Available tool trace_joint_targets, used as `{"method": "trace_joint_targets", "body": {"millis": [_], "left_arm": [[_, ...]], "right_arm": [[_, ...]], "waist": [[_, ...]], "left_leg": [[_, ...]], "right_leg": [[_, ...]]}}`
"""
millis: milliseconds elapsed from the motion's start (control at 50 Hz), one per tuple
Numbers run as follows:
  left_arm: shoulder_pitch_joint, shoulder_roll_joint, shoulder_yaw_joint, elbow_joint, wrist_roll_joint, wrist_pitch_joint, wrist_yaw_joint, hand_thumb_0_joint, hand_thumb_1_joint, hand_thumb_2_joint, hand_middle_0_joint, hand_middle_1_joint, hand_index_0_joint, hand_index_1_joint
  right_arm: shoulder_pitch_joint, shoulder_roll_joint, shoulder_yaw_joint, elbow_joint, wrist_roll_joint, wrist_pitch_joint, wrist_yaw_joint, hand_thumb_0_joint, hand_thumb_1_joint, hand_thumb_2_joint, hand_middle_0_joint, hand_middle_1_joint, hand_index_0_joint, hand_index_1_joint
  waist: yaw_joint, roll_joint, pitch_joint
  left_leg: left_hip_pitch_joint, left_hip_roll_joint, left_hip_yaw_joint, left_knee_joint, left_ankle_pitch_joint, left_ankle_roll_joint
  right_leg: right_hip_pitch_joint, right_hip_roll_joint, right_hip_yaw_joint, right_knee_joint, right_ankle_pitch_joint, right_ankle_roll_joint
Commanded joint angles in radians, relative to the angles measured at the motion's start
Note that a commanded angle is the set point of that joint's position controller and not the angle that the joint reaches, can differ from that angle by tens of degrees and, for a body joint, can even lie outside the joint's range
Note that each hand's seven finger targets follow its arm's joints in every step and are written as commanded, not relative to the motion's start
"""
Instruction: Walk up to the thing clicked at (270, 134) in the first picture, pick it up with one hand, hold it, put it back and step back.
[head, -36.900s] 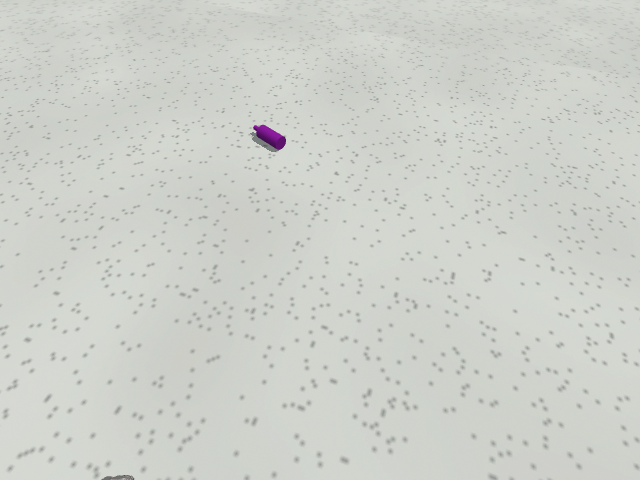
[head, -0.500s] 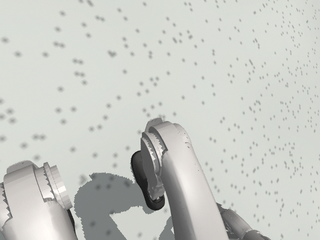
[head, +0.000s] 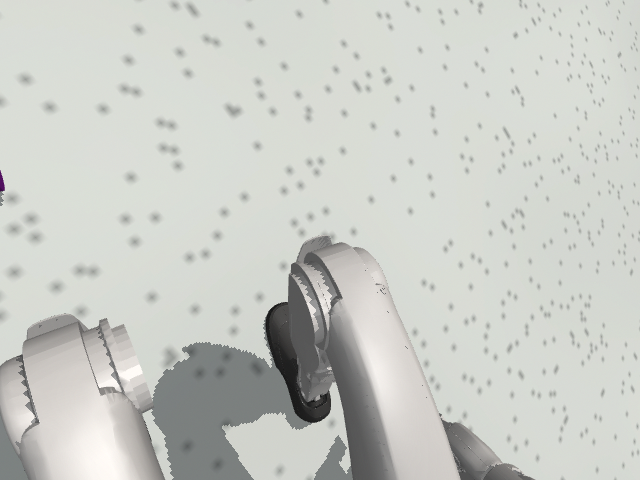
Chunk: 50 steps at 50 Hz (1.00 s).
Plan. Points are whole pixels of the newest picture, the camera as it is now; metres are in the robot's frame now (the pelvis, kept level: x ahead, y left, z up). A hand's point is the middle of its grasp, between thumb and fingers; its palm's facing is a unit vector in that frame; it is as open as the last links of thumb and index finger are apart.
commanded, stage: withdraw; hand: left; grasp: from above
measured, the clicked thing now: out of the picture +0.48 +0.34 -0.27
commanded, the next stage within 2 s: home in 0.98 s
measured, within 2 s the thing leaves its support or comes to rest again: neither
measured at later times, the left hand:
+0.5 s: hand out of the picture +0.48 +0.35 -0.08, palm faces -0.33 -0.07 -0.94, open 13.0 cm
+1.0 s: hand out of the picture +0.43 +0.31 -0.13, palm faces -0.47 -0.09 -0.88, open 13.0 cm
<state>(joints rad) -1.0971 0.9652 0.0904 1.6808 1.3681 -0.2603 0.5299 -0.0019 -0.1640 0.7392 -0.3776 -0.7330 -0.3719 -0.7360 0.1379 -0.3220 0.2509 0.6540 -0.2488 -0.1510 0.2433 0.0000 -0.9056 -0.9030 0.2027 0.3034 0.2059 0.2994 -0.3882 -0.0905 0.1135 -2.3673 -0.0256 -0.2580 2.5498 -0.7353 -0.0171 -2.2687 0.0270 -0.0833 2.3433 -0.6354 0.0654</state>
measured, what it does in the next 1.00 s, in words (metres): stands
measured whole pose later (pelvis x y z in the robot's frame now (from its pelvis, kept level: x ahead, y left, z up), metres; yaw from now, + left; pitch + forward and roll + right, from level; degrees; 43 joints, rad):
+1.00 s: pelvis -0.02 -0.02 +0.03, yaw +7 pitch +33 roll -8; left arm -1.11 0.78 -0.01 1.55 1.30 -0.26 0.34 0.00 -0.33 0.86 -0.26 -0.83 -0.25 -0.84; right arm 0.16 -0.32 0.12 0.67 -0.15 0.00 0.10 0.00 -0.91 -0.90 0.20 0.30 0.20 0.30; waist -0.30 -0.03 -0.02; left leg -2.32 -0.04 -0.17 2.37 -0.63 -0.04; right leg -2.26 -0.01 -0.02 2.26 -0.58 0.05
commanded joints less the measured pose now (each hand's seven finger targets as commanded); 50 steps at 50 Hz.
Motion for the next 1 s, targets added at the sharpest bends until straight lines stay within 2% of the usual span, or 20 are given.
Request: {"method": "trace_joint_targets", "body": {"millis": [0,40,60,100,120,140,180,200,220,280,340,380,400,480,540,600,700,760,840,980], "left_arm": [[-0.271,0.170,0.004,-0.058,-0.003,0.001,0.049,0.000,-0.222,0.792,-0.312,-0.782,-0.312,-0.782],[-0.263,0.220,0.030,-0.093,-0.004,0.000,0.057,0.000,-0.295,0.813,-0.277,-0.810,-0.280,-0.806],[-0.285,0.226,0.041,-0.109,-0.008,0.000,0.061,0.000,-0.298,0.816,-0.269,-0.816,-0.274,-0.811],[-0.297,0.253,0.063,-0.179,-0.002,0.006,0.069,0.000,-0.301,0.816,-0.280,-0.803,-0.280,-0.803],[-0.300,0.226,0.049,-0.212,-0.005,0.012,0.071,0.000,-0.308,0.819,-0.279,-0.804,-0.277,-0.806],[-0.299,0.232,0.064,-0.218,-0.007,0.020,0.077,0.000,-0.315,0.824,-0.268,-0.812,-0.267,-0.812],[-0.301,0.206,0.072,-0.290,-0.028,0.042,0.084,0.000,-0.341,0.844,-0.245,-0.823,-0.243,-0.825],[-0.305,0.230,0.104,-0.351,-0.038,0.055,0.089,0.000,-0.343,0.846,-0.242,-0.826,-0.240,-0.828],[-0.291,0.175,0.081,-0.385,-0.056,0.075,0.082,0.000,-0.352,0.854,-0.235,-0.832,-0.232,-0.834],[-0.247,0.129,0.079,-0.421,-0.099,0.141,0.054,0.000,-0.346,0.852,-0.234,-0.823,-0.231,-0.826],[-0.278,0.043,0.020,-0.486,-0.156,0.204,-0.034,0.000,-0.356,0.869,-0.229,-0.828,-0.221,-0.836],[-0.220,-0.020,-0.021,-0.450,-0.191,0.238,-0.109,0.000,-0.346,0.865,-0.247,-0.817,-0.235,-0.829],[-0.252,-0.025,-0.034,-0.519,-0.205,0.240,-0.146,0.000,-0.346,0.870,-0.248,-0.819,-0.235,-0.833],[-0.203,-0.120,-0.107,-0.529,-0.261,0.246,-0.322,0.000,-0.330,0.862,-0.275,-0.798,-0.257,-0.818],[-0.169,-0.129,-0.127,-0.535,-0.285,0.215,-0.422,0.000,-0.344,0.875,-0.271,-0.808,-0.250,-0.831],[-0.149,-0.113,-0.115,-0.514,-0.283,0.172,-0.458,0.000,-0.336,0.870,-0.268,-0.814,-0.251,-0.833],[-0.210,-0.037,-0.078,-0.494,-0.228,0.066,-0.402,0.000,-0.323,0.853,-0.285,-0.792,-0.268,-0.810],[-0.306,0.007,-0.069,-0.484,-0.169,0.009,-0.324,0.000,-0.325,0.851,-0.271,-0.802,-0.260,-0.814],[-0.351,-0.030,-0.097,-0.337,-0.117,-0.014,-0.217,0.000,-0.340,0.857,-0.239,-0.835,-0.239,-0.835],[-0.517,0.085,-0.028,-0.309,-0.057,0.012,-0.069,0.000,-0.355,0.856,-0.234,-0.851,-0.237,-0.848]], "right_arm": [[0.199,-0.323,-0.097,0.012,0.001,-0.007,-0.007,0.000,-0.895,-0.901,0.201,0.301,0.201,0.301],[0.196,-0.327,-0.101,0.014,0.004,-0.005,-0.011,0.000,-0.906,-0.901,0.201,0.300,0.201,0.300],[0.196,-0.339,-0.108,0.007,0.002,-0.005,-0.014,0.000,-0.905,-0.901,0.201,0.300,0.201,0.300],[0.207,-0.336,-0.121,0.008,0.003,-0.006,-0.012,0.000,-0.908,-0.902,0.201,0.300,0.201,0.300],[0.198,-0.330,-0.126,0.002,0.008,-0.008,-0.009,0.000,-0.908,-0.903,0.201,0.300,0.201,0.300],[0.203,-0.328,-0.131,0.005,0.006,-0.013,-0.004,0.000,-0.907,-0.902,0.201,0.300,0.201,0.300],[0.199,-0.319,-0.154,0.002,0.020,-0.017,0.004,0.000,-0.906,-0.903,0.201,0.300,0.201,0.300],[0.214,-0.321,-0.168,0.008,0.025,-0.013,0.007,0.000,-0.904,-0.902,0.201,0.300,0.201,0.300],[0.217,-0.304,-0.179,0.008,0.035,-0.010,0.012,0.000,-0.904,-0.902,0.201,0.300,0.200,0.300],[0.229,-0.290,-0.214,0.028,0.060,0.004,0.027,0.000,-0.900,-0.901,0.200,0.300,0.200,0.300],[0.245,-0.285,-0.256,0.045,0.100,0.035,0.027,0.000,-0.900,-0.902,0.200,0.300,0.200,0.300],[0.259,-0.277,-0.271,0.043,0.112,0.062,0.019,0.000,-0.903,-0.904,0.200,0.300,0.200,0.300],[0.267,-0.272,-0.278,0.039,0.120,0.079,0.012,0.000,-0.903,-0.904,0.200,0.300,0.200,0.300],[0.274,-0.253,-0.293,0.025,0.152,0.134,-0.024,0.000,-0.907,-0.906,0.200,0.300,0.200,0.300],[0.263,-0.243,-0.292,-0.004,0.167,0.163,-0.067,0.000,-0.907,-0.906,0.200,0.300,0.200,0.300],[0.250,-0.233,-0.281,-0.026,0.166,0.179,-0.105,0.000,-0.904,-0.904,0.200,0.300,0.200,0.300],[0.210,-0.206,-0.246,-0.039,0.156,0.185,-0.146,0.000,-0.905,-0.903,0.200,0.300,0.200,0.300],[0.200,-0.204,-0.227,-0.032,0.144,0.179,-0.154,0.000,-0.903,-0.901,0.200,0.300,0.200,0.300],[0.197,-0.208,-0.209,-0.014,0.122,0.163,-0.151,0.000,-0.900,-0.898,0.200,0.300,0.200,0.300],[0.237,-0.247,-0.208,0.026,0.085,0.121,-0.152,0.000,-0.906,-0.898,0.200,0.300,0.200,0.300]], "waist": [[-0.068,0.485,-0.586],[-0.036,0.522,-0.638],[-0.042,0.528,-0.636],[-0.018,0.592,-0.711],[-0.009,0.615,-0.745],[-0.016,0.625,-0.747],[0.015,0.647,-0.805],[0.036,0.686,-0.861],[0.049,0.714,-0.890],[0.085,0.695,-0.888],[0.099,0.637,-0.918],[0.090,0.527,-0.856],[0.097,0.532,-0.885],[0.087,0.369,-0.824],[0.092,0.253,-0.763],[0.101,0.172,-0.709],[0.119,0.179,-0.714],[0.114,0.292,-0.765],[0.072,0.359,-0.721],[0.049,0.470,-0.839]], "left_leg": [[0.484,0.029,0.122,-0.278,0.233,0.016],[0.510,0.028,0.123,-0.303,0.240,0.015],[0.520,0.029,0.114,-0.305,0.230,0.011],[0.577,0.030,0.119,-0.320,0.258,0.004],[0.607,0.031,0.119,-0.320,0.273,0.001],[0.612,0.032,0.123,-0.316,0.277,0.001],[0.633,0.031,0.131,-0.320,0.297,-0.001],[0.669,0.031,0.134,-0.335,0.318,-0.005],[0.689,0.029,0.145,-0.342,0.343,-0.008],[0.658,0.022,0.172,-0.379,0.336,-0.003],[0.653,0.023,0.182,-0.424,0.303,0.009],[0.606,0.018,0.183,-0.446,0.258,0.021],[0.599,0.014,0.186,-0.465,0.253,0.023],[0.570,0.007,0.182,-0.504,0.233,0.037],[0.509,-0.005,0.203,-0.514,0.214,0.048],[0.461,-0.014,0.217,-0.511,0.183,0.050],[0.433,-0.020,0.240,-0.491,0.119,0.052],[0.485,-0.019,0.238,-0.490,0.102,0.044],[0.504,-0.018,0.227,-0.482,0.070,0.038],[0.588,-0.015,0.226,-0.431,0.127,0.031]], "right_leg": [[0.315,0.033,-0.170,-0.151,0.234,-0.084],[0.344,0.036,-0.165,-0.156,0.233,-0.086],[0.315,0.031,-0.170,-0.147,0.223,-0.089],[0.333,0.030,-0.165,-0.133,0.242,-0.091],[0.327,0.030,-0.163,-0.127,0.255,-0.094],[0.324,0.028,-0.163,-0.123,0.261,-0.093],[0.309,0.029,-0.156,-0.124,0.275,-0.096],[0.319,0.024,-0.149,-0.126,0.288,-0.098],[0.319,0.024,-0.143,-0.131,0.308,-0.100],[0.306,0.017,-0.123,-0.158,0.301,-0.103],[0.300,0.017,-0.100,-0.206,0.269,-0.106],[0.323,0.019,-0.087,-0.249,0.232,-0.104],[0.361,0.016,-0.078,-0.264,0.228,-0.107],[0.430,0.007,-0.057,-0.323,0.208,-0.103],[0.486,0.001,-0.038,-0.382,0.176,-0.104],[0.502,-0.007,-0.024,-0.415,0.127,-0.105],[0.480,-0.009,-0.010,-0.415,0.045,-0.102],[0.421,-0.008,-0.014,-0.380,0.035,-0.105],[0.333,-0.004,-0.036,-0.339,0.022,-0.105],[0.304,-0.011,-0.068,-0.280,0.098,-0.098]]}}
